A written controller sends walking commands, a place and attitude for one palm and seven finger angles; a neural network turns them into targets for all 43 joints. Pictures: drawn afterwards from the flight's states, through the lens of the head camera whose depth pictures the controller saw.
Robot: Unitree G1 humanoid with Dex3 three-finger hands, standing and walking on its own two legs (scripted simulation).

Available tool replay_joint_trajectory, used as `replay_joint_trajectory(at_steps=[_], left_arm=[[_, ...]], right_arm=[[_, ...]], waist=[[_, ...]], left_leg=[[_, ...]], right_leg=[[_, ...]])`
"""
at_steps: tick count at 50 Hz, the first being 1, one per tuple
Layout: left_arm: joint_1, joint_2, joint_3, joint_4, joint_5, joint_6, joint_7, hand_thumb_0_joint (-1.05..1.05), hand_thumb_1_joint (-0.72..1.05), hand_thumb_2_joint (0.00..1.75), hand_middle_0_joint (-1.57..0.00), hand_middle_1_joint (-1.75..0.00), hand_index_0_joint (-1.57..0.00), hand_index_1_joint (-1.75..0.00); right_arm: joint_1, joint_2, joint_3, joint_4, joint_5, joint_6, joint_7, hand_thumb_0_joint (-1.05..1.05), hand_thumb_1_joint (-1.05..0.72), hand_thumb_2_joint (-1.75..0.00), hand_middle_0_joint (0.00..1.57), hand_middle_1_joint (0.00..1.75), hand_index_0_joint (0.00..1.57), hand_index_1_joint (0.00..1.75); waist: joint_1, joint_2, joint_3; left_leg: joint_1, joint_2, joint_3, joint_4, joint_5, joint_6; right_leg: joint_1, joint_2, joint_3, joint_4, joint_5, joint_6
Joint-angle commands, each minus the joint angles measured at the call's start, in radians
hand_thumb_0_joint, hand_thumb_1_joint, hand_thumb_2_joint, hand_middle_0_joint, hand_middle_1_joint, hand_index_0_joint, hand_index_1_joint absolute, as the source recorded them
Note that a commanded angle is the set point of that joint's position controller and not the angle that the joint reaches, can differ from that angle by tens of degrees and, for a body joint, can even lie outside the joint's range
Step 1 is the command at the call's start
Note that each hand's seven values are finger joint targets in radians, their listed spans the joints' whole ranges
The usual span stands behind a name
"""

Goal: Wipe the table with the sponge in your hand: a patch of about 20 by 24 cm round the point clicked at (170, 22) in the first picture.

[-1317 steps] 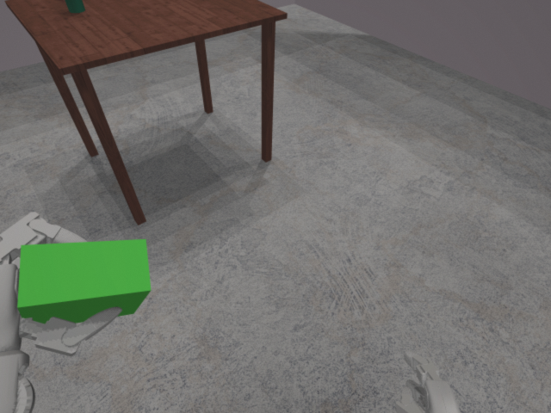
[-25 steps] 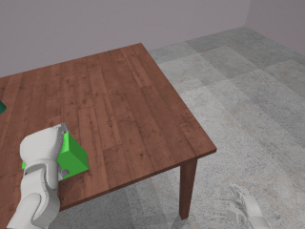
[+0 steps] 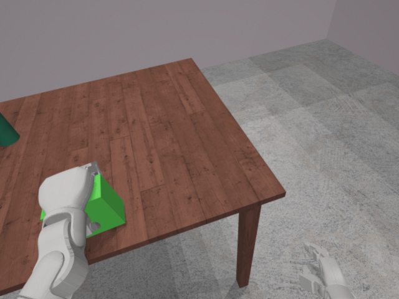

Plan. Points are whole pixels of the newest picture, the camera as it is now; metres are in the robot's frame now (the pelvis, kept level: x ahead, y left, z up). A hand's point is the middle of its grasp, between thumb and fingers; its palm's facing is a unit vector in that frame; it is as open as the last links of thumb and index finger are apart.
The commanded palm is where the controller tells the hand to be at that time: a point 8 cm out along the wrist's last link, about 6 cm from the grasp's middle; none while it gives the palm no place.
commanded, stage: slide across to the third lane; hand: left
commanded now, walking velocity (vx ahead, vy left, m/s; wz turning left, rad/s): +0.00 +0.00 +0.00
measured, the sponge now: (91, 213) +0.25 +0.27 +0.05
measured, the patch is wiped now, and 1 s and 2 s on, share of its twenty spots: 0.85 0.90 0.95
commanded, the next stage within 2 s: wipe forward along the third lane in 0.32 s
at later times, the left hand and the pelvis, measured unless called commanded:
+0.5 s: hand (116, 192) +0.28 +0.21 +0.09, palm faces +0.06 -0.07 -1.00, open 9.9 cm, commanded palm +0.26 +0.20 +0.13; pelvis -0.01 -0.01 +0.00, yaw +0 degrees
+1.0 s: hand (123, 177) +0.32 +0.22 +0.09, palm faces -0.02 -0.01 -1.00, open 9.9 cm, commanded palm +0.31 +0.22 +0.11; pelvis -0.03 -0.03 +0.00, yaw +1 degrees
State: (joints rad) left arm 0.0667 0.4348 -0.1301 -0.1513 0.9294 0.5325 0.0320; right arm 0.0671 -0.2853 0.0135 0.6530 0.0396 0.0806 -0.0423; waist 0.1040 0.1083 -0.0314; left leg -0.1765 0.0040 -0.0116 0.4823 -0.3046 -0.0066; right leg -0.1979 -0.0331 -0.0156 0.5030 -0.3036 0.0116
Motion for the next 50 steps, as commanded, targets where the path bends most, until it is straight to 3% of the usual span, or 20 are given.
replay_joint_trajectory(at_steps=[1,10,13,15,18,20,23,25,28,30,33,34,38,40,43,44,47,48,49,50], left_arm=[[-0.260,0.063,-0.008,-0.131,-0.005,-0.022,0.005,0.00,0.10,1.30,-1.20,-1.60,-1.20,-1.60],[-0.365,-0.078,-0.153,-0.077,0.006,-0.025,0.004,0.00,0.10,1.30,-1.20,-1.60,-1.20,-1.60],[-0.422,-0.058,-0.138,-0.080,0.025,-0.006,0.017,0.00,0.10,1.30,-1.20,-1.60,-1.20,-1.60],[-0.445,-0.109,-0.188,-0.030,0.025,0.004,0.027,0.00,0.10,1.30,-1.20,-1.60,-1.20,-1.60],[-0.474,-0.047,-0.126,-0.010,0.037,0.033,0.047,0.00,0.10,1.30,-1.20,-1.60,-1.20,-1.60],[-0.478,-0.108,-0.177,0.033,0.030,0.046,0.049,0.00,0.10,1.30,-1.20,-1.60,-1.20,-1.60],[-0.497,-0.011,-0.092,0.051,0.044,0.074,0.052,0.00,0.10,1.30,-1.20,-1.60,-1.20,-1.60],[-0.554,-0.076,-0.160,0.086,0.040,0.079,0.042,0.00,0.10,1.30,-1.20,-1.60,-1.20,-1.60],[-0.531,0.025,-0.066,0.128,0.048,0.077,0.038,0.00,0.10,1.30,-1.20,-1.60,-1.20,-1.60],[-0.570,-0.040,-0.120,0.155,0.038,0.059,0.029,0.00,0.10,1.30,-1.20,-1.60,-1.20,-1.60],[-0.558,0.041,-0.045,0.171,0.052,0.037,0.032,0.00,0.10,1.30,-1.20,-1.60,-1.20,-1.60],[-0.596,-0.031,-0.112,0.186,0.046,0.029,0.029,0.00,0.10,1.30,-1.20,-1.60,-1.20,-1.60],[-0.660,0.047,-0.049,0.302,0.058,0.007,0.036,0.00,0.10,1.30,-1.20,-1.60,-1.20,-1.60],[-0.695,0.001,-0.091,0.359,0.047,-0.007,0.034,0.00,0.10,1.30,-1.20,-1.60,-1.20,-1.60],[-0.692,0.092,-0.009,0.438,0.053,-0.021,0.039,0.00,0.10,1.30,-1.20,-1.60,-1.20,-1.60],[-0.738,0.034,-0.068,0.453,0.051,-0.028,0.036,0.00,0.10,1.30,-1.20,-1.60,-1.20,-1.60],[-0.743,0.053,-0.048,0.502,0.049,-0.052,0.037,0.00,0.10,1.30,-1.20,-1.60,-1.20,-1.60],[-0.713,0.129,0.024,0.529,0.055,-0.057,0.044,0.00,0.10,1.30,-1.20,-1.60,-1.20,-1.60],[-0.743,0.071,-0.035,0.553,0.051,-0.063,0.040,0.00,0.10,1.30,-1.20,-1.60,-1.20,-1.60],[-0.767,0.085,-0.022,0.583,0.049,-0.075,0.041,0.00,0.10,1.30,-1.20,-1.60,-1.20,-1.60]], right_arm=[[-0.199,-0.093,-0.023,-0.160,0.002,-0.064,-0.008,0.00,-0.90,-0.90,0.20,0.30,0.20,0.30],[-0.218,-0.078,-0.016,-0.148,0.006,-0.071,0.010,0.00,-0.90,-0.90,0.20,0.30,0.20,0.30],[-0.246,-0.074,-0.011,-0.158,0.010,-0.061,0.017,0.00,-0.90,-0.90,0.20,0.30,0.20,0.30],[-0.240,-0.071,-0.010,-0.142,0.012,-0.057,0.022,0.00,-0.90,-0.90,0.20,0.30,0.20,0.30],[-0.261,-0.072,-0.008,-0.144,0.014,-0.045,0.029,0.00,-0.90,-0.90,0.20,0.30,0.20,0.30],[-0.258,-0.069,-0.009,-0.131,0.016,-0.040,0.035,0.00,-0.90,-0.90,0.20,0.30,0.20,0.30],[-0.280,-0.078,-0.006,-0.135,0.015,-0.020,0.033,0.00,-0.90,-0.90,0.20,0.30,0.20,0.30],[-0.265,-0.073,-0.004,-0.124,0.020,-0.020,0.030,0.00,-0.90,-0.90,0.20,0.30,0.20,0.30],[-0.260,-0.085,-0.004,-0.125,0.014,-0.014,0.020,0.00,-0.90,-0.90,0.20,0.30,0.20,0.30],[-0.246,-0.079,-0.002,-0.121,0.018,-0.016,0.012,0.00,-0.90,-0.90,0.20,0.30,0.20,0.30],[-0.239,-0.087,-0.007,-0.124,0.013,-0.014,0.002,0.00,-0.90,-0.90,0.20,0.30,0.20,0.30],[-0.232,-0.082,-0.004,-0.129,0.017,-0.020,-0.003,0.00,-0.90,-0.90,0.20,0.30,0.20,0.30],[-0.202,-0.094,-0.009,-0.106,0.019,-0.022,-0.022,0.00,-0.90,-0.90,0.20,0.30,0.20,0.30],[-0.183,-0.093,-0.011,-0.097,0.024,-0.028,-0.028,0.00,-0.90,-0.90,0.20,0.30,0.20,0.30],[-0.167,-0.107,-0.015,-0.088,0.021,-0.024,-0.036,0.00,-0.90,-0.90,0.20,0.30,0.20,0.30],[-0.161,-0.103,-0.012,-0.092,0.025,-0.027,-0.037,0.00,-0.90,-0.90,0.20,0.30,0.20,0.30],[-0.133,-0.108,-0.021,-0.084,0.024,-0.026,-0.037,0.00,-0.90,-0.90,0.20,0.30,0.20,0.30],[-0.127,-0.112,-0.021,-0.084,0.019,-0.024,-0.038,0.00,-0.90,-0.90,0.20,0.30,0.20,0.30],[-0.124,-0.108,-0.018,-0.087,0.024,-0.025,-0.042,0.00,-0.90,-0.90,0.20,0.30,0.20,0.30],[-0.106,-0.111,-0.021,-0.074,0.025,-0.026,-0.042,0.00,-0.90,-0.90,0.20,0.30,0.20,0.30]], waist=[[-0.023,-0.128,-0.142],[-0.041,-0.158,-0.163],[-0.027,-0.154,-0.166],[-0.037,-0.165,-0.154],[-0.015,-0.156,-0.179],[-0.027,-0.180,-0.166],[-0.011,-0.164,-0.176],[-0.037,-0.164,-0.166],[-0.019,-0.175,-0.173],[-0.042,-0.185,-0.152],[-0.026,-0.174,-0.172],[-0.045,-0.201,-0.168],[-0.047,-0.213,-0.141],[-0.064,-0.223,-0.135],[-0.047,-0.223,-0.157],[-0.066,-0.218,-0.154],[-0.061,-0.200,-0.182],[-0.044,-0.210,-0.193],[-0.067,-0.224,-0.171],[-0.078,-0.239,-0.149]], left_leg=[[0.025,-0.034,0.021,-0.064,0.311,0.050],[0.049,-0.033,0.015,-0.063,0.309,0.047],[0.046,-0.030,0.010,-0.077,0.278,0.044],[0.040,-0.033,0.014,-0.077,0.274,0.041],[0.034,-0.032,0.014,-0.085,0.254,0.039],[0.028,-0.035,0.021,-0.077,0.263,0.039],[0.013,-0.038,0.024,-0.082,0.242,0.038],[0.014,-0.042,0.029,-0.073,0.243,0.041],[-0.002,-0.046,0.029,-0.069,0.226,0.044],[-0.011,-0.049,0.037,-0.063,0.209,0.046],[-0.017,-0.050,0.032,-0.061,0.206,0.042],[-0.023,-0.055,0.041,-0.055,0.198,0.047],[-0.049,-0.054,0.038,-0.061,0.127,0.044],[-0.060,-0.055,0.044,-0.054,0.118,0.044],[-0.083,-0.055,0.041,-0.051,0.107,0.041],[-0.087,-0.058,0.048,-0.048,0.106,0.041],[-0.095,-0.059,0.046,-0.034,0.126,0.041],[-0.109,-0.055,0.040,-0.036,0.118,0.040],[-0.121,-0.057,0.049,-0.032,0.104,0.041],[-0.131,-0.054,0.048,-0.029,0.094,0.042]], right_leg=[[0.078,0.063,-0.030,-0.055,0.282,-0.054],[0.062,0.068,-0.040,-0.054,0.275,-0.060],[0.055,0.075,-0.029,-0.059,0.230,-0.066],[0.052,0.070,-0.043,-0.060,0.227,-0.064],[0.067,0.075,-0.027,-0.060,0.207,-0.070],[0.065,0.069,-0.040,-0.056,0.227,-0.066],[0.079,0.071,-0.013,-0.060,0.219,-0.068],[0.064,0.065,-0.028,-0.054,0.227,-0.065],[0.072,0.067,-0.003,-0.059,0.227,-0.064],[0.053,0.061,-0.013,-0.058,0.223,-0.057],[0.057,0.065,0.005,-0.059,0.216,-0.063],[0.048,0.058,-0.007,-0.056,0.217,-0.054],[0.003,0.062,0.012,-0.080,0.132,-0.053],[-0.008,0.055,-0.003,-0.074,0.134,-0.046],[0.001,0.055,0.019,-0.082,0.128,-0.047],[-0.005,0.050,0.006,-0.074,0.134,-0.044],[0.004,0.050,0.008,-0.064,0.174,-0.044],[0.013,0.052,0.024,-0.073,0.158,-0.045],[0.000,0.047,0.016,-0.071,0.151,-0.038],[-0.021,0.049,0.014,-0.073,0.141,-0.035]])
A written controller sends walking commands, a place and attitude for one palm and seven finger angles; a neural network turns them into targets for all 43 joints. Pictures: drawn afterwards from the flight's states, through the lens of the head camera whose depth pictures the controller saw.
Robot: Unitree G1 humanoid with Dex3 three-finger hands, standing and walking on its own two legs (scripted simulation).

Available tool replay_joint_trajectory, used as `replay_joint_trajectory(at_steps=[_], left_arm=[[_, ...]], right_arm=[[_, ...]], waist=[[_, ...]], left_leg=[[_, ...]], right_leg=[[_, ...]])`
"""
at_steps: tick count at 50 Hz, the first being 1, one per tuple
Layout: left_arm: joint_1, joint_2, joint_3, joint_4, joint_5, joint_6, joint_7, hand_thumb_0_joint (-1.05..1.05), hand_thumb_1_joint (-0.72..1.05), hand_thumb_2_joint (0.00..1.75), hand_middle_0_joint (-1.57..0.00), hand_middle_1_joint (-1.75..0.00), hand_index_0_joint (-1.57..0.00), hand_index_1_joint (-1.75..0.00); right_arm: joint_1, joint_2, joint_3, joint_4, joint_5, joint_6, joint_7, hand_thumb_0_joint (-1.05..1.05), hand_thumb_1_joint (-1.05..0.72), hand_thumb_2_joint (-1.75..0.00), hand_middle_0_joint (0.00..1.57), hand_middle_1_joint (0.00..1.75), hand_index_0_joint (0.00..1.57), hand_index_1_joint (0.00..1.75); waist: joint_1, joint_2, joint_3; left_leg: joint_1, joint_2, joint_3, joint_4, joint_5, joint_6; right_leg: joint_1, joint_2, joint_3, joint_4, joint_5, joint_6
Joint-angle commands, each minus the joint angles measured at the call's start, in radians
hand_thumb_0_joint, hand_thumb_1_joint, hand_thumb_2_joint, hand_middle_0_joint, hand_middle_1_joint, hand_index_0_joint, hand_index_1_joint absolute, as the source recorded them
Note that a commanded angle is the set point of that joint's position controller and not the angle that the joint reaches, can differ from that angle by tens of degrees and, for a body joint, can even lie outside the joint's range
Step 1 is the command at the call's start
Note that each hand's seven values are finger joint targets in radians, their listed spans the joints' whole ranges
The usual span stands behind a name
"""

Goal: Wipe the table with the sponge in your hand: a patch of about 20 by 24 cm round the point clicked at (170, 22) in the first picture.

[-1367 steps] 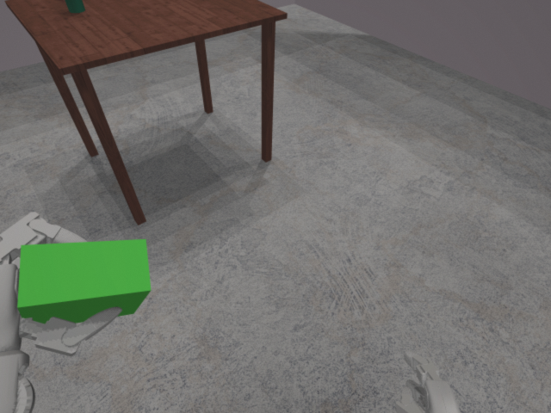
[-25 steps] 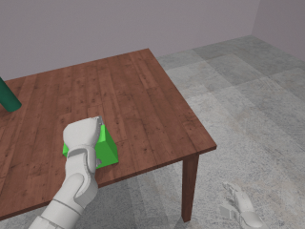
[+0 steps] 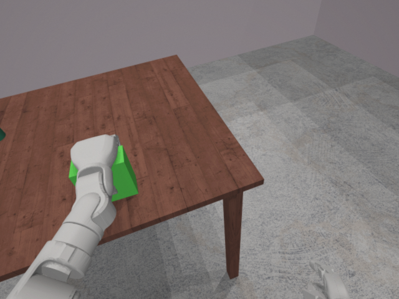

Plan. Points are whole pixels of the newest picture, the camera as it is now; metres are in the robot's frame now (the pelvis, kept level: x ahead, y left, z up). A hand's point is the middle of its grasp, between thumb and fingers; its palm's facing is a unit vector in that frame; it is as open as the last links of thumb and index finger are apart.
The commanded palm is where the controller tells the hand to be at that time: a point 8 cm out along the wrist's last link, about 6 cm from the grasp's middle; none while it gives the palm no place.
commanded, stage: wipe forward along the third lane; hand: left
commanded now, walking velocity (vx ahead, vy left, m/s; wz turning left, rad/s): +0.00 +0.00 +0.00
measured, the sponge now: (109, 181) +0.34 +0.25 +0.05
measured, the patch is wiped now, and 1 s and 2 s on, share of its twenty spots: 0.90 0.95 0.95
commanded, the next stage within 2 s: wipe back along the third lane in 1.04 s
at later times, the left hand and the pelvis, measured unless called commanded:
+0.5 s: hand (106, 150) +0.41 +0.27 +0.09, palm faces -0.08 +0.01 -1.00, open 9.9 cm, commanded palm +0.40 +0.28 +0.12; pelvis +0.00 +0.00 +0.00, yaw +0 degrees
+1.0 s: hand (103, 135) +0.46 +0.30 +0.09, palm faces -0.10 +0.02 -1.00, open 9.9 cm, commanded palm +0.45 +0.30 +0.12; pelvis +0.01 +0.02 +0.00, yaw -1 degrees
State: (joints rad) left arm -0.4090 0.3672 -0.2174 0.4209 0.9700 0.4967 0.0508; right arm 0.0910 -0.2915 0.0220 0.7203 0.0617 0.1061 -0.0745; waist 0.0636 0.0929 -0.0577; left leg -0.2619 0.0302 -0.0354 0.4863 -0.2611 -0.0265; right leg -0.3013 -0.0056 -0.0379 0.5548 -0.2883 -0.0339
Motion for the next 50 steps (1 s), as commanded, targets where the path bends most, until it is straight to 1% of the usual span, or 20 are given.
replay_joint_trajectory(at_steps=[1,2,3,4,8,11,13,14,17,18,20,23,26,28,35,38,39,43,46,50], left_arm=[[-0.289,0.152,0.061,0.039,0.011,-0.045,0.021,0.00,0.10,1.30,-1.20,-1.60,-1.20,-1.60],[-0.316,0.157,0.060,0.052,0.010,-0.054,0.020,0.00,0.10,1.30,-1.20,-1.60,-1.20,-1.60],[-0.326,0.236,0.125,0.073,0.022,-0.066,0.026,0.00,0.10,1.30,-1.20,-1.60,-1.20,-1.60],[-0.340,0.180,0.073,0.099,0.025,-0.076,0.024,0.00,0.10,1.30,-1.20,-1.60,-1.20,-1.60],[-0.393,0.262,0.136,0.158,0.032,-0.115,0.038,0.00,0.10,1.30,-1.20,-1.60,-1.20,-1.60],[-0.437,0.233,0.105,0.208,0.021,-0.140,0.048,0.00,0.10,1.30,-1.20,-1.60,-1.20,-1.60],[-0.442,0.328,0.182,0.250,0.033,-0.151,0.057,0.00,0.10,1.30,-1.20,-1.60,-1.20,-1.60],[-0.473,0.268,0.121,0.256,0.032,-0.161,0.059,0.00,0.10,1.30,-1.20,-1.60,-1.20,-1.60],[-0.489,0.298,0.146,0.306,0.037,-0.180,0.068,0.00,0.10,1.30,-1.20,-1.60,-1.20,-1.60],[-0.480,0.343,0.186,0.312,0.039,-0.184,0.069,0.00,0.10,1.30,-1.20,-1.60,-1.20,-1.60],[-0.503,0.286,0.136,0.342,0.042,-0.195,0.072,0.00,0.10,1.30,-1.20,-1.60,-1.20,-1.60],[-0.526,0.352,0.191,0.370,0.046,-0.206,0.080,0.00,0.10,1.30,-1.20,-1.60,-1.20,-1.60],[-0.578,0.338,0.156,0.423,0.052,-0.217,0.083,0.00,0.10,1.30,-1.20,-1.60,-1.20,-1.60],[-0.594,0.365,0.182,0.434,0.055,-0.224,0.088,0.00,0.10,1.30,-1.20,-1.60,-1.20,-1.60],[-0.648,0.365,0.170,0.498,0.071,-0.239,0.104,0.00,0.10,1.30,-1.20,-1.60,-1.20,-1.60],[-0.636,0.369,0.184,0.510,0.072,-0.237,0.104,0.00,0.10,1.30,-1.20,-1.60,-1.20,-1.60],[-0.661,0.341,0.150,0.507,0.071,-0.239,0.103,0.00,0.10,1.30,-1.20,-1.60,-1.20,-1.60],[-0.684,0.411,0.204,0.539,0.073,-0.235,0.108,0.00,0.10,1.30,-1.20,-1.60,-1.20,-1.60],[-0.724,0.410,0.180,0.573,0.087,-0.233,0.107,0.00,0.10,1.30,-1.20,-1.60,-1.20,-1.60],[-0.729,0.403,0.178,0.598,0.095,-0.234,0.106,0.00,0.10,1.30,-1.20,-1.60,-1.20,-1.60]], right_arm=[[-0.124,-0.107,-0.030,-0.141,0.003,-0.051,-0.011,0.00,-0.90,-0.90,0.20,0.30,0.20,0.30],[-0.115,-0.108,-0.031,-0.140,0.003,-0.053,-0.013,0.00,-0.90,-0.90,0.20,0.30,0.20,0.30],[-0.104,-0.115,-0.031,-0.134,0.000,-0.053,-0.016,0.00,-0.90,-0.90,0.20,0.30,0.20,0.30],[-0.094,-0.110,-0.032,-0.138,0.001,-0.055,-0.018,0.00,-0.90,-0.90,0.20,0.30,0.20,0.30],[-0.062,-0.115,-0.037,-0.125,-0.001,-0.055,-0.022,0.00,-0.90,-0.90,0.20,0.30,0.20,0.30],[-0.037,-0.112,-0.042,-0.121,0.002,-0.058,-0.020,0.00,-0.90,-0.90,0.20,0.30,0.20,0.30],[-0.023,-0.121,-0.043,-0.109,-0.002,-0.052,-0.022,0.00,-0.90,-0.90,0.20,0.30,0.20,0.30],[-0.019,-0.112,-0.042,-0.114,0.001,-0.053,-0.021,0.00,-0.90,-0.90,0.20,0.30,0.20,0.30],[0.008,-0.117,-0.049,-0.101,-0.002,-0.053,-0.017,0.00,-0.90,-0.90,0.20,0.30,0.20,0.30],[0.012,-0.122,-0.049,-0.100,-0.003,-0.049,-0.018,0.00,-0.90,-0.90,0.20,0.30,0.20,0.30],[0.029,-0.116,-0.050,-0.096,-0.001,-0.048,-0.012,0.00,-0.90,-0.90,0.20,0.30,0.20,0.30],[0.041,-0.125,-0.055,-0.088,-0.003,-0.044,-0.010,0.00,-0.90,-0.90,0.20,0.30,0.20,0.30],[0.060,-0.125,-0.053,-0.080,0.001,-0.045,-0.008,0.00,-0.90,-0.90,0.20,0.30,0.20,0.30],[0.067,-0.128,-0.057,-0.074,-0.002,-0.045,-0.008,0.00,-0.90,-0.90,0.20,0.30,0.20,0.30],[0.116,-0.128,-0.063,-0.059,-0.003,-0.042,0.000,0.00,-0.90,-0.90,0.20,0.30,0.20,0.30],[0.120,-0.132,-0.067,-0.060,-0.004,-0.036,0.005,0.00,-0.90,-0.90,0.20,0.30,0.20,0.30],[0.128,-0.129,-0.065,-0.061,-0.002,-0.036,0.006,0.00,-0.90,-0.90,0.20,0.30,0.20,0.30],[0.138,-0.138,-0.067,-0.051,-0.006,-0.031,0.006,0.00,-0.90,-0.90,0.20,0.30,0.20,0.30],[0.151,-0.140,-0.065,-0.045,-0.003,-0.031,0.006,0.00,-0.90,-0.90,0.20,0.30,0.20,0.30],[0.172,-0.139,-0.068,-0.044,-0.005,-0.028,0.010,0.00,-0.90,-0.90,0.20,0.30,0.20,0.30]], waist=[[-0.034,-0.203,-0.113],[-0.038,-0.203,-0.113],[-0.029,-0.217,-0.121],[-0.045,-0.219,-0.116],[-0.034,-0.196,-0.148],[-0.056,-0.203,-0.156],[-0.041,-0.192,-0.170],[-0.063,-0.192,-0.169],[-0.065,-0.195,-0.191],[-0.048,-0.184,-0.204],[-0.074,-0.177,-0.180],[-0.062,-0.176,-0.207],[-0.092,-0.198,-0.170],[-0.080,-0.177,-0.199],[-0.108,-0.178,-0.233],[-0.095,-0.161,-0.257],[-0.113,-0.165,-0.258],[-0.105,-0.175,-0.257],[-0.129,-0.168,-0.233],[-0.130,-0.147,-0.254]], left_leg=[[-0.054,-0.082,0.072,-0.034,0.039,0.061],[-0.060,-0.083,0.071,-0.033,0.029,0.062],[-0.072,-0.077,0.062,-0.036,0.019,0.060],[-0.077,-0.082,0.070,-0.029,0.023,0.062],[-0.094,-0.078,0.061,-0.028,0.010,0.060],[-0.106,-0.082,0.065,-0.018,0.004,0.064],[-0.126,-0.077,0.057,-0.023,0.005,0.060],[-0.124,-0.080,0.065,-0.015,0.008,0.063],[-0.131,-0.078,0.064,-0.007,0.027,0.066],[-0.142,-0.075,0.058,-0.015,0.026,0.061],[-0.138,-0.077,0.063,-0.007,0.041,0.066],[-0.148,-0.074,0.061,-0.008,0.045,0.065],[-0.164,-0.076,0.064,-0.004,0.026,0.069],[-0.159,-0.072,0.059,-0.010,0.037,0.068],[-0.157,-0.070,0.065,0.011,0.074,0.072],[-0.155,-0.071,0.063,0.009,0.109,0.067],[-0.147,-0.072,0.069,0.014,0.114,0.070],[-0.165,-0.070,0.065,0.010,0.109,0.068],[-0.167,-0.070,0.066,0.013,0.097,0.070],[-0.155,-0.067,0.065,0.020,0.123,0.067]], right_leg=[[0.071,0.022,0.036,-0.126,0.110,0.010],[0.066,0.021,0.039,-0.129,0.098,0.012],[0.063,0.024,0.053,-0.136,0.079,0.009],[0.058,0.021,0.045,-0.128,0.087,0.013],[0.056,0.022,0.053,-0.131,0.069,0.010],[0.056,0.017,0.050,-0.128,0.073,0.019],[0.067,0.020,0.060,-0.131,0.067,0.013],[0.064,0.015,0.055,-0.125,0.081,0.019],[0.072,0.016,0.056,-0.120,0.119,0.020],[0.083,0.018,0.060,-0.122,0.113,0.014],[0.062,0.020,0.045,-0.110,0.144,0.017],[0.074,0.020,0.053,-0.113,0.147,0.014],[0.044,0.020,0.049,-0.113,0.131,0.023],[0.048,0.022,0.048,-0.112,0.138,0.016],[0.047,0.024,0.038,-0.091,0.204,0.020],[0.056,0.027,0.034,-0.085,0.246,0.012],[0.054,0.026,0.031,-0.079,0.258,0.017],[0.052,0.029,0.031,-0.085,0.249,0.015],[0.022,0.031,0.025,-0.081,0.230,0.017],[0.011,0.035,0.020,-0.071,0.248,0.012]])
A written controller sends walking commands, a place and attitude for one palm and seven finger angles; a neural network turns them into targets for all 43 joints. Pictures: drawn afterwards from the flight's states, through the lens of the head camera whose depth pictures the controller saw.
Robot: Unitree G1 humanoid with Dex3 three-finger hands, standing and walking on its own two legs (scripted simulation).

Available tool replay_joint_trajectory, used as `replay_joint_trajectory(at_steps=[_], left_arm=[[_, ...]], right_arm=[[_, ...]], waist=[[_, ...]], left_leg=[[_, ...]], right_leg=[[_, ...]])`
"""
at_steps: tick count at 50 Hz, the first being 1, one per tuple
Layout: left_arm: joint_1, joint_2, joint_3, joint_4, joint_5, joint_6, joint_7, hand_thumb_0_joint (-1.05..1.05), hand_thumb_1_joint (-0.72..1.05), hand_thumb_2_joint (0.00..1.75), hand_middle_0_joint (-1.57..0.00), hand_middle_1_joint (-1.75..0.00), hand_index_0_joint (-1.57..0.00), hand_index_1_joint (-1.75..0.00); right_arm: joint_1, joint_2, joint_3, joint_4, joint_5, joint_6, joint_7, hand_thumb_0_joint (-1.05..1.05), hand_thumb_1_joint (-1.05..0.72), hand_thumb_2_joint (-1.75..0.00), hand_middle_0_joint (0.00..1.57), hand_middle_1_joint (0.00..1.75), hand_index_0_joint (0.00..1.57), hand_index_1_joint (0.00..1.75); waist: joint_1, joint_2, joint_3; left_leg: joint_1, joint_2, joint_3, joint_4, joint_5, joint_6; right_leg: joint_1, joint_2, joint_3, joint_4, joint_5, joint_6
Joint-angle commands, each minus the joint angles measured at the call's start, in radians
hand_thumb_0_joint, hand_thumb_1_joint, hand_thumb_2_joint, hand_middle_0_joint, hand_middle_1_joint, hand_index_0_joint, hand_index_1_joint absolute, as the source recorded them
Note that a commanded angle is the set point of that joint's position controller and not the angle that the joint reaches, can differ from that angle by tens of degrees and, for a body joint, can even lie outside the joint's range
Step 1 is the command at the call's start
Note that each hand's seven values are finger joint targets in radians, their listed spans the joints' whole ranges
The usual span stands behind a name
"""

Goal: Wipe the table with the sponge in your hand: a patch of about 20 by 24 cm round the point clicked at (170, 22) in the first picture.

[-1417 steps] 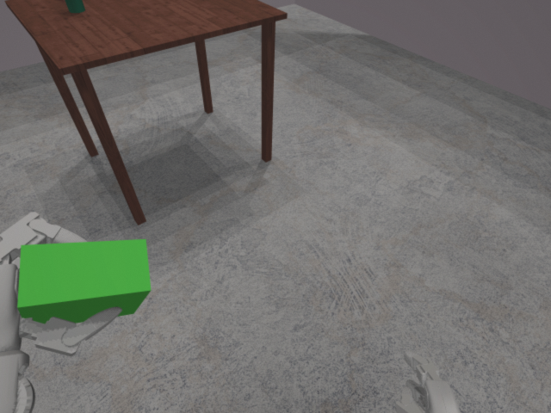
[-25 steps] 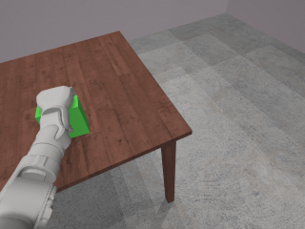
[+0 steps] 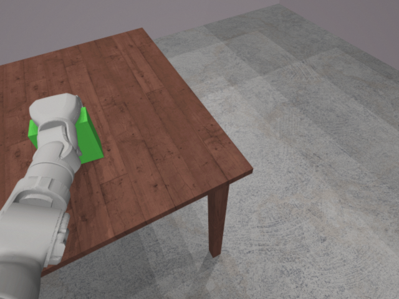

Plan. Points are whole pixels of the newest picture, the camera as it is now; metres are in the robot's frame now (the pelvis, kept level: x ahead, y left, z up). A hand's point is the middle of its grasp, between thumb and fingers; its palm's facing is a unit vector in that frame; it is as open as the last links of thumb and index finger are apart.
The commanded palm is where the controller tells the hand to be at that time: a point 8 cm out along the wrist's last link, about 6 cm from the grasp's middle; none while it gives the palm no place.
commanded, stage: wipe forward along the third lane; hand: left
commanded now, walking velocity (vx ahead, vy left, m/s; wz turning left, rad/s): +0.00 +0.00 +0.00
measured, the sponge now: (72, 145) +0.43 +0.29 +0.06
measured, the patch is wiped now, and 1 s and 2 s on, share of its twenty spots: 0.95 0.95 0.95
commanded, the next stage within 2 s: wipe back along the third lane in 0.04 s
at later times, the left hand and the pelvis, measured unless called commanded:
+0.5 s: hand (66, 129) +0.45 +0.29 +0.09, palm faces +0.00 +0.02 -1.00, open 9.9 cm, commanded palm +0.40 +0.27 +0.12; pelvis +0.02 +0.02 +0.00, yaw -1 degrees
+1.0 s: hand (67, 148) +0.39 +0.27 +0.09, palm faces +0.04 -0.02 -1.00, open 9.9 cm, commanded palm +0.35 +0.25 +0.12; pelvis +0.05 +0.02 +0.00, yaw +0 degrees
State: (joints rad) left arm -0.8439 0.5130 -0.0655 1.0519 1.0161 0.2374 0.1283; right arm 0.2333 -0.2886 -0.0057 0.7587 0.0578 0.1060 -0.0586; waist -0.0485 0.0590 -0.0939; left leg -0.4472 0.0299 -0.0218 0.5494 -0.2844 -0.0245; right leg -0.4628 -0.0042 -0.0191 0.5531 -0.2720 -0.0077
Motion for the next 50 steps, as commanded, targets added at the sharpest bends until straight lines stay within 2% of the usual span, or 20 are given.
replay_joint_trajectory(at_steps=[1,3,5,8,12,14,16,22,23,27,28,32,33,36,38,40,43,47,48,50], left_arm=[[-0.311,0.250,0.014,-0.031,0.050,0.025,0.029,0.00,0.10,1.30,-1.20,-1.60,-1.20,-1.60],[-0.350,0.279,0.032,-0.028,0.047,0.024,0.027,0.00,0.10,1.30,-1.20,-1.60,-1.20,-1.60],[-0.378,0.256,0.002,-0.002,0.056,0.025,0.030,0.00,0.10,1.30,-1.20,-1.60,-1.20,-1.60],[-0.328,0.242,0.022,-0.001,0.053,0.019,0.032,0.00,0.10,1.30,-1.20,-1.60,-1.20,-1.60],[-0.203,0.115,-0.028,-0.057,0.027,0.014,0.036,0.00,0.10,1.30,-1.20,-1.60,-1.20,-1.60],[-0.179,0.110,-0.015,-0.088,0.000,0.022,0.043,0.00,0.10,1.30,-1.20,-1.60,-1.20,-1.60],[-0.165,0.109,-0.013,-0.087,-0.014,0.049,0.049,0.00,0.10,1.30,-1.20,-1.60,-1.20,-1.60],[-0.039,-0.021,-0.088,-0.247,-0.050,0.139,0.032,0.00,0.10,1.30,-1.20,-1.60,-1.20,-1.60],[-0.009,-0.005,-0.063,-0.281,-0.062,0.156,0.025,0.00,0.10,1.30,-1.20,-1.60,-1.20,-1.60],[0.056,-0.056,-0.116,-0.390,-0.062,0.224,-0.009,0.00,0.10,1.30,-1.20,-1.60,-1.20,-1.60],[0.071,-0.023,-0.083,-0.433,-0.066,0.237,-0.017,0.00,0.10,1.30,-1.20,-1.60,-1.20,-1.60],[0.155,-0.075,-0.134,-0.554,-0.062,0.277,-0.045,0.00,0.10,1.30,-1.20,-1.60,-1.20,-1.60],[0.170,-0.028,-0.085,-0.583,-0.067,0.286,-0.047,0.00,0.10,1.30,-1.20,-1.60,-1.20,-1.60],[0.183,-0.076,-0.133,-0.640,-0.069,0.307,-0.061,0.00,0.10,1.30,-1.20,-1.60,-1.20,-1.60],[0.224,-0.036,-0.087,-0.681,-0.069,0.319,-0.064,0.00,0.10,1.30,-1.20,-1.60,-1.20,-1.60],[0.244,-0.102,-0.144,-0.718,-0.074,0.328,-0.070,0.00,0.10,1.30,-1.20,-1.60,-1.20,-1.60],[0.288,-0.038,-0.088,-0.776,-0.075,0.347,-0.075,0.00,0.10,1.30,-1.20,-1.60,-1.20,-1.60],[0.310,-0.100,-0.148,-0.831,-0.079,0.366,-0.087,0.00,0.10,1.30,-1.20,-1.60,-1.20,-1.60],[0.357,-0.040,-0.086,-0.844,-0.077,0.368,-0.087,0.00,0.10,1.30,-1.20,-1.60,-1.20,-1.60],[0.402,-0.087,-0.125,-0.881,-0.085,0.366,-0.094,0.00,0.10,1.30,-1.20,-1.60,-1.20,-1.60]], right_arm=[[0.034,-0.143,-0.040,-0.083,-0.001,-0.027,-0.005,0.00,-0.90,-0.90,0.20,0.30,0.20,0.30],[0.041,-0.147,-0.039,-0.080,-0.002,-0.027,-0.007,0.00,-0.90,-0.90,0.20,0.30,0.20,0.30],[0.057,-0.144,-0.039,-0.075,-0.001,-0.029,-0.006,0.00,-0.90,-0.90,0.20,0.30,0.20,0.30],[0.069,-0.142,-0.046,-0.077,-0.008,-0.031,0.002,0.00,-0.90,-0.90,0.20,0.30,0.20,0.30],[0.060,-0.130,-0.057,-0.096,-0.007,-0.023,0.019,0.00,-0.90,-0.90,0.20,0.30,0.20,0.30],[0.042,-0.131,-0.055,-0.098,-0.003,-0.021,0.022,0.00,-0.90,-0.90,0.20,0.30,0.20,0.30],[0.021,-0.134,-0.053,-0.091,0.000,-0.018,0.024,0.00,-0.90,-0.90,0.20,0.30,0.20,0.30],[-0.061,-0.125,-0.049,-0.116,0.004,-0.008,0.044,0.00,-0.90,-0.90,0.20,0.30,0.20,0.30],[-0.080,-0.126,-0.049,-0.123,0.006,-0.004,0.043,0.00,-0.90,-0.90,0.20,0.30,0.20,0.30],[-0.135,-0.124,-0.041,-0.151,0.010,0.011,0.044,0.00,-0.90,-0.90,0.20,0.30,0.20,0.30],[-0.153,-0.126,-0.039,-0.160,0.011,0.015,0.042,0.00,-0.90,-0.90,0.20,0.30,0.20,0.30],[-0.196,-0.119,-0.028,-0.196,0.014,0.018,0.045,0.00,-0.90,-0.90,0.20,0.30,0.20,0.30],[-0.209,-0.124,-0.027,-0.199,0.012,0.021,0.041,0.00,-0.90,-0.90,0.20,0.30,0.20,0.30],[-0.228,-0.117,-0.018,-0.214,0.016,0.021,0.038,0.00,-0.90,-0.90,0.20,0.30,0.20,0.30],[-0.248,-0.119,-0.016,-0.224,0.013,0.021,0.038,0.00,-0.90,-0.90,0.20,0.30,0.20,0.30],[-0.251,-0.111,-0.013,-0.229,0.015,0.018,0.042,0.00,-0.90,-0.90,0.20,0.30,0.20,0.30],[-0.278,-0.116,-0.008,-0.242,0.011,0.019,0.041,0.00,-0.90,-0.90,0.20,0.30,0.20,0.30],[-0.288,-0.106,-0.005,-0.247,0.013,0.013,0.043,0.00,-0.90,-0.90,0.20,0.30,0.20,0.30],[-0.293,-0.113,-0.006,-0.251,0.009,0.009,0.044,0.00,-0.90,-0.90,0.20,0.30,0.20,0.30],[-0.298,-0.104,-0.001,-0.259,0.013,0.003,0.048,0.00,-0.90,-0.90,0.20,0.30,0.20,0.30]], waist=[[-0.024,-0.111,-0.213],[-0.020,-0.103,-0.230],[-0.041,-0.095,-0.219],[-0.008,-0.063,-0.277],[0.005,-0.095,-0.285],[0.013,-0.093,-0.276],[0.016,-0.117,-0.241],[0.044,-0.080,-0.243],[0.064,-0.068,-0.261],[0.058,-0.106,-0.231],[0.075,-0.095,-0.248],[0.074,-0.107,-0.223],[0.086,-0.109,-0.234],[0.076,-0.116,-0.209],[0.096,-0.109,-0.218],[0.081,-0.124,-0.220],[0.103,-0.122,-0.243],[0.089,-0.113,-0.229],[0.110,-0.133,-0.248],[0.100,-0.132,-0.231]], left_leg=[[0.030,-0.066,0.052,-0.043,0.146,0.064],[0.030,-0.063,0.043,-0.051,0.150,0.062],[0.034,-0.061,0.042,-0.043,0.143,0.062],[0.058,-0.055,0.039,-0.038,0.211,0.058],[0.093,-0.048,0.041,-0.024,0.269,0.055],[0.102,-0.048,0.038,-0.036,0.273,0.056],[0.095,-0.050,0.040,-0.050,0.240,0.057],[0.166,-0.048,0.035,-0.062,0.329,0.053],[0.171,-0.046,0.029,-0.068,0.354,0.051],[0.197,-0.051,0.035,-0.066,0.379,0.056],[0.205,-0.048,0.029,-0.068,0.407,0.055],[0.225,-0.055,0.037,-0.057,0.441,0.055],[0.228,-0.054,0.036,-0.055,0.447,0.055],[0.239,-0.056,0.041,-0.050,0.466,0.053],[0.244,-0.053,0.039,-0.045,0.490,0.051],[0.258,-0.056,0.042,-0.034,0.523,0.050],[0.254,-0.057,0.043,-0.029,0.521,0.049],[0.265,-0.063,0.052,-0.018,0.537,0.051],[0.259,-0.062,0.048,-0.011,0.546,0.052],[0.252,-0.062,0.055,-0.012,0.552,0.050]], right_leg=[[0.164,0.034,-0.002,-0.069,0.230,-0.014],[0.161,0.037,-0.003,-0.072,0.221,-0.019],[0.128,0.039,-0.008,-0.063,0.203,-0.017],[0.149,0.044,-0.013,-0.051,0.255,-0.029],[0.163,0.051,-0.029,-0.042,0.301,-0.030],[0.175,0.051,-0.028,-0.045,0.295,-0.032],[0.177,0.050,-0.032,-0.057,0.268,-0.030],[0.210,0.054,-0.047,-0.055,0.315,-0.041],[0.232,0.052,-0.045,-0.055,0.327,-0.046],[0.250,0.049,-0.052,-0.054,0.358,-0.042],[0.266,0.047,-0.047,-0.054,0.372,-0.046],[0.280,0.044,-0.053,-0.041,0.408,-0.041],[0.293,0.042,-0.046,-0.042,0.423,-0.044],[0.287,0.039,-0.053,-0.032,0.443,-0.040],[0.299,0.037,-0.044,-0.031,0.467,-0.043],[0.307,0.036,-0.051,-0.017,0.501,-0.038],[0.334,0.033,-0.037,-0.014,0.534,-0.041],[0.340,0.028,-0.040,-0.003,0.569,-0.036],[0.360,0.030,-0.028,0.001,0.599,-0.038],[0.370,0.024,-0.038,0.011,0.620,-0.032]])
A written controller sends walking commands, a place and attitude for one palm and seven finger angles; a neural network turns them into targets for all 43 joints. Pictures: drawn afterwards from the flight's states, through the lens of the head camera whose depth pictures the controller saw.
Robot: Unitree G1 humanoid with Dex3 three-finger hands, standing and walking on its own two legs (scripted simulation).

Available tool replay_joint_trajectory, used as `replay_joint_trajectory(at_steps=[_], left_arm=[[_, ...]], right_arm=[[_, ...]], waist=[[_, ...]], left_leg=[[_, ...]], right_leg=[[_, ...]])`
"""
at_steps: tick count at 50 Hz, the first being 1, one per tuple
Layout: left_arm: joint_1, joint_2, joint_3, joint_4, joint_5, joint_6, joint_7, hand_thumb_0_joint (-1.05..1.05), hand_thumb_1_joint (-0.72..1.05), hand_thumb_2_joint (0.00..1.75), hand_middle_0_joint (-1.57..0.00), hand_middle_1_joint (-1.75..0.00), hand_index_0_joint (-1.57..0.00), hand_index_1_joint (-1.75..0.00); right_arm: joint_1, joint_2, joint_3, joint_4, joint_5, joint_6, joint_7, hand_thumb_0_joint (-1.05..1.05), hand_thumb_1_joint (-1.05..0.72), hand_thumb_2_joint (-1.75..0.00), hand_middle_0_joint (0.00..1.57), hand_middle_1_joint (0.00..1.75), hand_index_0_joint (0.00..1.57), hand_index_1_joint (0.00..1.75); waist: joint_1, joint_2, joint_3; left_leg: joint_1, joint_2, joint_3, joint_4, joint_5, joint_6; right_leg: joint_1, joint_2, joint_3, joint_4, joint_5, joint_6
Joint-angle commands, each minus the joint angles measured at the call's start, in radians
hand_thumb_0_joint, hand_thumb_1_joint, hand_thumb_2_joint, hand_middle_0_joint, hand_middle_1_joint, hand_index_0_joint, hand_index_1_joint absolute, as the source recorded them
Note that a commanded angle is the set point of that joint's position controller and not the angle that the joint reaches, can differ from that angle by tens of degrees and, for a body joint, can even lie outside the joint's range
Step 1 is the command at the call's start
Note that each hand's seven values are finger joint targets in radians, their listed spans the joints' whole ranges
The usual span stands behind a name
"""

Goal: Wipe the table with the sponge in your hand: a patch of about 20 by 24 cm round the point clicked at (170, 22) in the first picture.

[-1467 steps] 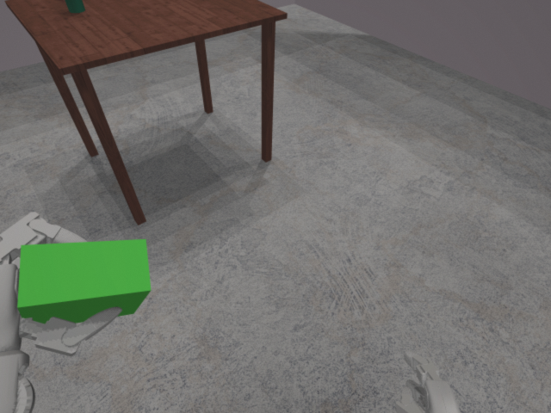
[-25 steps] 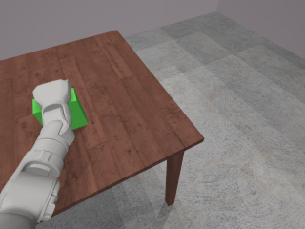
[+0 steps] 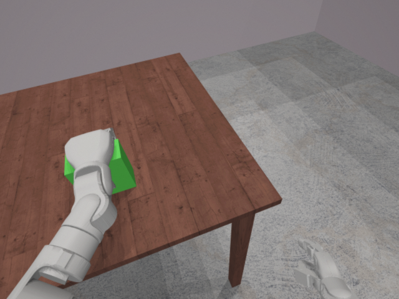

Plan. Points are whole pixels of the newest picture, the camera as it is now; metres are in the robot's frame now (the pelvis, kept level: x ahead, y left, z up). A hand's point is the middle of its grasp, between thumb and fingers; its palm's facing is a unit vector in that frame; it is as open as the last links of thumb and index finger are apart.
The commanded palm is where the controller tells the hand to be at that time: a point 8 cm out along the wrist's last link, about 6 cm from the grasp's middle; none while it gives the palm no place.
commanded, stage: wipe back along the third lane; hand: left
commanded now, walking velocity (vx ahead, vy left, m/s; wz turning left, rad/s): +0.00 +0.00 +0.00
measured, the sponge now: (105, 175) +0.35 +0.26 +0.05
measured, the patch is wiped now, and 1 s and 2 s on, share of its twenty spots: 0.95 0.95 0.95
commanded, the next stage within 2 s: slide back across to the middle lane in 0.84 s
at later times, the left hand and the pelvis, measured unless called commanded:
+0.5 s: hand (106, 185) +0.30 +0.22 +0.09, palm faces +0.08 -0.04 -1.00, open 9.9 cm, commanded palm +0.25 +0.20 +0.12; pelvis -0.02 -0.01 +0.00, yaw -1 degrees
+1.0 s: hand (107, 197) +0.27 +0.21 +0.09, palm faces +0.10 -0.09 -0.99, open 9.9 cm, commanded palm +0.22 +0.20 +0.13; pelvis -0.02 -0.01 +0.00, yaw -2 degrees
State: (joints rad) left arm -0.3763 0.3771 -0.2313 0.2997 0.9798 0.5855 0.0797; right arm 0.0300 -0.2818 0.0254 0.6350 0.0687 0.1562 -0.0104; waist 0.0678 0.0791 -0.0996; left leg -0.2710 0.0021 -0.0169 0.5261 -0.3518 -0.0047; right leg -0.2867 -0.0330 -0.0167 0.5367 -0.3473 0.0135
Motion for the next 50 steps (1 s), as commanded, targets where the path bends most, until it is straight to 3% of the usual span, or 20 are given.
replay_joint_trajectory(at_steps=[1,3,5,8,9,13,15,18,20,23,29,33,35,38,39,41,43,44,48,50], left_arm=[[-0.037,0.042,0.035,-0.150,-0.050,0.017,-0.048,0.00,0.10,1.30,-1.20,-1.60,-1.20,-1.60],[0.010,0.074,0.069,-0.191,-0.046,0.021,-0.047,0.00,0.10,1.30,-1.20,-1.60,-1.20,-1.60],[0.041,0.010,0.015,-0.231,-0.053,0.024,-0.045,0.00,0.10,1.30,-1.20,-1.60,-1.20,-1.60],[0.098,0.075,0.080,-0.273,-0.054,0.040,-0.035,0.00,0.10,1.30,-1.20,-1.60,-1.20,-1.60],[0.062,-0.004,-0.002,-0.290,-0.056,0.050,-0.038,0.00,0.10,1.30,-1.20,-1.60,-1.20,-1.60],[0.080,0.070,0.059,-0.290,-0.040,0.072,-0.029,0.00,0.10,1.30,-1.20,-1.60,-1.20,-1.60],[0.063,-0.004,-0.012,-0.294,-0.043,0.074,-0.035,0.00,0.10,1.30,-1.20,-1.60,-1.20,-1.60],[0.098,0.047,0.036,-0.304,-0.038,0.079,-0.033,0.00,0.10,1.30,-1.20,-1.60,-1.20,-1.60],[0.085,-0.019,-0.028,-0.316,-0.043,0.077,-0.036,0.00,0.10,1.30,-1.20,-1.60,-1.20,-1.60],[0.111,0.024,0.011,-0.321,-0.038,0.084,-0.031,0.00,0.10,1.30,-1.20,-1.60,-1.20,-1.60],[0.073,-0.031,-0.052,-0.340,-0.032,0.095,-0.033,0.00,0.10,1.30,-1.20,-1.60,-1.20,-1.60],[0.079,0.042,0.014,-0.319,-0.030,0.102,-0.034,0.00,0.10,1.30,-1.20,-1.60,-1.20,-1.60],[0.062,-0.025,-0.052,-0.323,-0.035,0.099,-0.040,0.00,0.10,1.30,-1.20,-1.60,-1.20,-1.60],[0.141,0.037,0.014,-0.343,-0.032,0.090,-0.038,0.00,0.10,1.30,-1.20,-1.60,-1.20,-1.60],[0.139,-0.032,-0.051,-0.370,-0.038,0.086,-0.042,0.00,0.10,1.30,-1.20,-1.60,-1.20,-1.60],[0.210,-0.033,-0.048,-0.389,-0.049,0.082,-0.042,0.00,0.10,1.30,-1.20,-1.60,-1.20,-1.60],[0.252,0.032,0.024,-0.400,-0.046,0.081,-0.032,0.00,0.10,1.30,-1.20,-1.60,-1.20,-1.60],[0.232,-0.016,-0.026,-0.422,-0.050,0.083,-0.032,0.00,0.10,1.30,-1.20,-1.60,-1.20,-1.60],[0.223,0.064,0.046,-0.436,-0.035,0.101,-0.020,0.00,0.10,1.30,-1.20,-1.60,-1.20,-1.60],[0.228,0.041,0.022,-0.458,-0.040,0.104,-0.023,0.00,0.10,1.30,-1.20,-1.60,-1.20,-1.60]], right_arm=[[-0.098,-0.109,-0.034,-0.139,0.004,-0.050,0.002,0.00,-0.90,-0.90,0.20,0.30,0.20,0.30],[-0.111,-0.114,-0.033,-0.146,0.000,-0.054,0.007,0.00,-0.90,-0.90,0.20,0.30,0.20,0.30],[-0.112,-0.105,-0.034,-0.150,0.005,-0.059,0.014,0.00,-0.90,-0.90,0.20,0.30,0.20,0.30],[-0.132,-0.114,-0.035,-0.153,0.002,-0.063,0.017,0.00,-0.90,-0.90,0.20,0.30,0.20,0.30],[-0.142,-0.103,-0.031,-0.157,0.006,-0.063,0.017,0.00,-0.90,-0.90,0.20,0.30,0.20,0.30],[-0.148,-0.112,-0.033,-0.146,0.001,-0.067,0.015,0.00,-0.90,-0.90,0.20,0.30,0.20,0.30],[-0.148,-0.102,-0.031,-0.143,0.006,-0.069,0.015,0.00,-0.90,-0.90,0.20,0.30,0.20,0.30],[-0.160,-0.107,-0.032,-0.145,0.001,-0.071,0.017,0.00,-0.90,-0.90,0.20,0.30,0.20,0.30],[-0.163,-0.098,-0.027,-0.148,0.005,-0.072,0.020,0.00,-0.90,-0.90,0.20,0.30,0.20,0.30],[-0.176,-0.102,-0.027,-0.150,0.000,-0.071,0.019,0.00,-0.90,-0.90,0.20,0.30,0.20,0.30],[-0.196,-0.091,-0.020,-0.157,0.002,-0.072,0.018,0.00,-0.90,-0.90,0.20,0.30,0.20,0.30],[-0.199,-0.097,-0.018,-0.146,0.000,-0.066,0.010,0.00,-0.90,-0.90,0.20,0.30,0.20,0.30],[-0.197,-0.088,-0.013,-0.149,0.003,-0.069,0.011,0.00,-0.90,-0.90,0.20,0.30,0.20,0.30],[-0.198,-0.095,-0.017,-0.153,-0.001,-0.070,0.016,0.00,-0.90,-0.90,0.20,0.30,0.20,0.30],[-0.206,-0.086,-0.014,-0.167,0.000,-0.073,0.018,0.00,-0.90,-0.90,0.20,0.30,0.20,0.30],[-0.203,-0.084,-0.018,-0.166,0.003,-0.075,0.028,0.00,-0.90,-0.90,0.20,0.30,0.20,0.30],[-0.199,-0.091,-0.022,-0.163,0.001,-0.076,0.031,0.00,-0.90,-0.90,0.20,0.30,0.20,0.30],[-0.211,-0.084,-0.017,-0.171,0.003,-0.076,0.031,0.00,-0.90,-0.90,0.20,0.30,0.20,0.30],[-0.206,-0.094,-0.020,-0.157,0.000,-0.075,0.027,0.00,-0.90,-0.90,0.20,0.30,0.20,0.30],[-0.218,-0.085,-0.014,-0.161,0.002,-0.078,0.024,0.00,-0.90,-0.90,0.20,0.30,0.20,0.30]], waist=[[-0.014,-0.147,-0.228],[0.001,-0.142,-0.228],[-0.011,-0.161,-0.206],[0.012,-0.170,-0.203],[-0.008,-0.162,-0.183],[0.014,-0.170,-0.175],[-0.005,-0.175,-0.160],[0.016,-0.170,-0.161],[-0.001,-0.177,-0.141],[0.019,-0.165,-0.131],[0.009,-0.156,-0.114],[0.020,-0.159,-0.097],[0.004,-0.153,-0.085],[0.027,-0.157,-0.119],[0.016,-0.156,-0.126],[0.022,-0.153,-0.116],[0.034,-0.181,-0.119],[0.022,-0.179,-0.108],[0.032,-0.169,-0.096],[0.030,-0.161,-0.098]], left_leg=[[0.080,-0.035,0.051,0.013,0.621,0.031],[0.073,-0.032,0.044,0.011,0.609,0.030],[0.074,-0.030,0.044,0.010,0.616,0.032],[0.058,-0.029,0.042,0.003,0.574,0.031],[0.061,-0.034,0.050,-0.002,0.545,0.034],[0.051,-0.037,0.043,-0.014,0.476,0.035],[0.053,-0.037,0.045,-0.016,0.465,0.036],[0.046,-0.036,0.042,-0.021,0.423,0.036],[0.043,-0.038,0.044,-0.023,0.418,0.037],[0.037,-0.038,0.043,-0.034,0.365,0.037],[0.043,-0.044,0.049,-0.043,0.325,0.041],[0.032,-0.042,0.047,-0.054,0.287,0.039],[0.037,-0.045,0.050,-0.052,0.291,0.040],[0.040,-0.042,0.046,-0.050,0.316,0.037],[0.046,-0.048,0.054,-0.044,0.330,0.041],[0.050,-0.046,0.053,-0.041,0.351,0.040],[0.043,-0.041,0.051,-0.038,0.356,0.039],[0.043,-0.043,0.058,-0.040,0.357,0.040],[0.046,-0.042,0.052,-0.046,0.349,0.040],[0.053,-0.043,0.056,-0.051,0.367,0.040]], right_leg=[[0.195,0.053,-0.037,0.028,0.692,-0.052],[0.194,0.057,-0.027,0.026,0.676,-0.057],[0.186,0.056,-0.040,0.031,0.663,-0.052],[0.195,0.061,-0.027,0.028,0.643,-0.057],[0.182,0.056,-0.036,0.027,0.617,-0.053],[0.175,0.066,-0.025,0.020,0.544,-0.060],[0.161,0.063,-0.036,0.022,0.523,-0.057],[0.158,0.068,-0.026,0.016,0.479,-0.060],[0.152,0.065,-0.035,0.018,0.474,-0.057],[0.142,0.070,-0.024,0.002,0.414,-0.059],[0.133,0.066,-0.027,-0.007,0.360,-0.057],[0.131,0.070,-0.011,-0.024,0.319,-0.055],[0.127,0.068,-0.020,-0.022,0.324,-0.054],[0.154,0.073,-0.007,-0.017,0.357,-0.057],[0.165,0.067,-0.014,-0.011,0.382,-0.053],[0.172,0.068,-0.017,-0.007,0.414,-0.053],[0.179,0.075,0.000,-0.009,0.434,-0.054],[0.181,0.068,-0.009,-0.008,0.443,-0.050],[0.173,0.077,0.013,-0.016,0.426,-0.054],[0.190,0.069,-0.004,-0.010,0.432,-0.052]])
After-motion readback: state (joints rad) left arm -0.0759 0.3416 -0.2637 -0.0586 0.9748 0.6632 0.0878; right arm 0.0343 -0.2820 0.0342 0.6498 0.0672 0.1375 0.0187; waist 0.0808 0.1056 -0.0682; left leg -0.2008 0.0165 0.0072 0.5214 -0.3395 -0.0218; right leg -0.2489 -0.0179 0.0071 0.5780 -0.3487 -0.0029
